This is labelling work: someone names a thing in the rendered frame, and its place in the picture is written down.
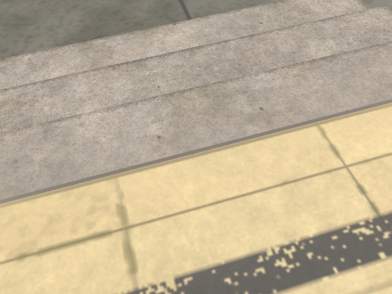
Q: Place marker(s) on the stairs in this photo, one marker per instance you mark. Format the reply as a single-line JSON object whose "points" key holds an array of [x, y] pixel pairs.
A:
{"points": [[81, 77]]}

